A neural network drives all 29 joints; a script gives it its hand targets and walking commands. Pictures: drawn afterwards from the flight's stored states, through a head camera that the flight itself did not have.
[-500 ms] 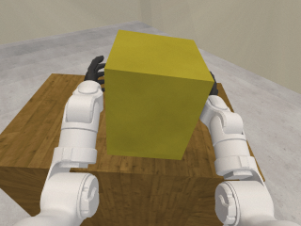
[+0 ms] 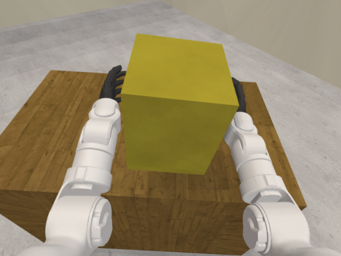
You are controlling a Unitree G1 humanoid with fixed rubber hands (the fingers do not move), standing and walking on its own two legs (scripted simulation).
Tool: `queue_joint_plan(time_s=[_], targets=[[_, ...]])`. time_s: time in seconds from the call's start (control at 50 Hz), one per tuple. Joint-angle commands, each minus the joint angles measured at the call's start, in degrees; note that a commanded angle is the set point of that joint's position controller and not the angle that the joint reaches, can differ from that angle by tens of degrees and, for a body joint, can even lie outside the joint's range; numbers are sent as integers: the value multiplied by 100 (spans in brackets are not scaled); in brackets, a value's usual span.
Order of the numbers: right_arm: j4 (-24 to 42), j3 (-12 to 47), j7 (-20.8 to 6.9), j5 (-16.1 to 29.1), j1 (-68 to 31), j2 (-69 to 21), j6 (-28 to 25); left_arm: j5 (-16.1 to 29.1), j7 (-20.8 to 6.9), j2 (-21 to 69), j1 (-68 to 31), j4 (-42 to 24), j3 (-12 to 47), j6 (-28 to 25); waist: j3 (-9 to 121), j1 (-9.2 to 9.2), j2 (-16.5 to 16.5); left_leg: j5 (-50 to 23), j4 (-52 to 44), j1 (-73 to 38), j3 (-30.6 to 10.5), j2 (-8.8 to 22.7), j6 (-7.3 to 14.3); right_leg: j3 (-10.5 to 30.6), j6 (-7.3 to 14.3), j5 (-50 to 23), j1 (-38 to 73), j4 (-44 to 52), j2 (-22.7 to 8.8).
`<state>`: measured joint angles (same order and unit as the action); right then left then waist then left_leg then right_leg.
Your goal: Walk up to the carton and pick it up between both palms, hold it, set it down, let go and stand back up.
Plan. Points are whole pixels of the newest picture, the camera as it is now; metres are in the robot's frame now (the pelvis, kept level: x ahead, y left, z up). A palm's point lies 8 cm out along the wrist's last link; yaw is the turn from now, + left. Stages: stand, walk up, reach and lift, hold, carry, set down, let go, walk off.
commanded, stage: set down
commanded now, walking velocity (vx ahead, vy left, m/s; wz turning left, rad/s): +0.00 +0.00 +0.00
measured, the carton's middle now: (172, 109) +0.44 -0.02 +0.13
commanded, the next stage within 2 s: none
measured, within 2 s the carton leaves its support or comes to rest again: neither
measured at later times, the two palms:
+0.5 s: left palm (110, 108) +0.43 +0.13 +0.14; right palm (231, 119) +0.41 -0.16 +0.12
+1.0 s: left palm (119, 107) +0.45 +0.12 +0.13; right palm (235, 122) +0.41 -0.17 +0.11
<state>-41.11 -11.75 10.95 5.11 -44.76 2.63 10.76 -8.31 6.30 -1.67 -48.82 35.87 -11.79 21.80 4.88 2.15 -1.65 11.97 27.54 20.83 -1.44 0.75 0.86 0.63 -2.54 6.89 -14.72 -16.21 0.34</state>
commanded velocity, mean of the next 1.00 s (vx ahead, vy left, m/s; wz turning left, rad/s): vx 0.00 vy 0.00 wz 0.00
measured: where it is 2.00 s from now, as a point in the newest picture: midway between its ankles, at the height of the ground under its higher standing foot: outside the picture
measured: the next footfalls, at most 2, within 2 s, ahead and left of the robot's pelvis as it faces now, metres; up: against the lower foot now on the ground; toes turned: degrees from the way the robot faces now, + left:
none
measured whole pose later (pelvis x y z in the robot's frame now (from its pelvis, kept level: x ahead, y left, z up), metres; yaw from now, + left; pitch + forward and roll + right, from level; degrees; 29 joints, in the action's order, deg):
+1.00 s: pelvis +0.02 +0.00 +0.00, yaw +0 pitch +5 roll -3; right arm -51.8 -15.9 10.6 0.8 -44.1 2.4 4.7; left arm -6.6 6.7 -2.3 -55.5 62.2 -13.2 8.0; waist 4.9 2.8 -1.7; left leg 13.5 27.5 19.4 -1.4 0.8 0.9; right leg 0.6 -2.6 7.3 -12.4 -14.4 0.3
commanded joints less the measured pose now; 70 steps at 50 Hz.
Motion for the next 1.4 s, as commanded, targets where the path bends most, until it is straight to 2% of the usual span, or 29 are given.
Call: queue_joint_plan(time_s=[0.0, 0.14, 0.22, 0.34, 0.44, 0.5, 0.56, 0.66, 0.76, 0.86, 0.96, 1.02, 1.12, 1.38], targets=[[2373, 2891, -417, 658, -5274, -3887, -716, 797, -757, 4658, -4066, -1590, 3029, -491, 4688, 447, -22, -4229, 95, -3710, -90, -129, -620, -409, 185, -2826, 1827, -75, 547], [1904, 2492, -387, 402, -4990, -3794, -673, 760, -857, 4508, -4124, -1377, 2941, -539, 4265, 669, -99, -4086, -41, -3609, -79, -121, -691, -482, 159, -2730, 1820, -34, 485], [1512, 2161, -414, 129, -5001, -3769, -707, 650, -927, 4395, -4176, -908, 2700, -641, 4046, 733, -39, -3687, -167, -3455, -35, -121, -660, -491, 161, -2487, 1755, 22, 443], [871, 1661, -520, -266, -5195, -3840, -826, 450, -1042, 4260, -4496, -227, 2242, -927, 3805, 676, -65, -2822, -410, -3102, 51, -128, -572, -488, 186, -1919, 1606, 73, 383], [990, 1611, -611, -360, -5723, -4112, -1077, 707, -899, 4659, -4941, 30, 2554, -1265, 4427, 742, -280, -2762, -343, -3032, 14, -103, -641, -534, 256, -1701, 1172, 61, 433], [849, 1550, -652, -442, -5803, -4214, -1127, 813, -811, 4748, -5207, 187, 2622, -1446, 4498, 781, -343, -2617, -331, -2938, -2, -86, -654, -543, 285, -1498, 923, 76, 444], [570, 1401, -684, -546, -5722, -4241, -1118, 816, -786, 4722, -5356, 416, 2553, -1555, 4311, 815, -344, -2327, -391, -2836, 6, -77, -634, -547, 305, -1247, 784, 98, 430], [234, 1148, -727, -678, -5683, -4261, -1083, 646, -856, 4564, -5297, 1035, 2156, -1633, 3872, 758, -225, -1879, -519, -2536, 79, -101, -547, -484, 282, -1110, 858, 97, 382], [243, 1034, -740, -732, -5865, -4258, -1088, 493, -964, 4472, -5079, 1625, 1745, -1690, 3723, 664, -91, -1750, -580, -2289, 130, -137, -483, -413, 246, -1328, 1111, 34, 358], [392, 1136, -739, -734, -5991, -4428, -1142, 492, -998, 4500, -5101, 1789, 1652, -1879, 4090, 639, -77, -2076, -469, -2182, 144, -154, -481, -349, 209, -1886, 1282, -107, 346], [281, 1172, -712, -789, -5740, -4586, -1179, 533, -1004, 4530, -5280, 1680, 1716, -2109, 4364, 784, -145, -2507, -319, -2199, 113, -147, -530, -340, 198, -2366, 1314, -232, 343], [248, 1223, -693, -806, -5572, -4673, -1204, 527, -1012, 4517, -5281, 1658, 1761, -2209, 4471, 812, -182, -2742, -237, -2189, 113, -147, -555, -326, 191, -2632, 1356, -288, 329], [113, 1077, -649, -911, -5314, -4653, -1182, 418, -1107, 4350, -5144, 1897, 1601, -2251, 4244, 895, -145, -2712, -247, -2035, 122, -155, -535, -308, 167, -2834, 1466, -329, 292], [118, 1030, -654, -1069, -5130, -4947, -1308, 356, -1166, 4269, -5320, 2040, 1475, -2581, 4678, 927, -230, -2987, -147, -1734, 120, -155, -546, -281, 135, -3495, 1522, -536, 225]])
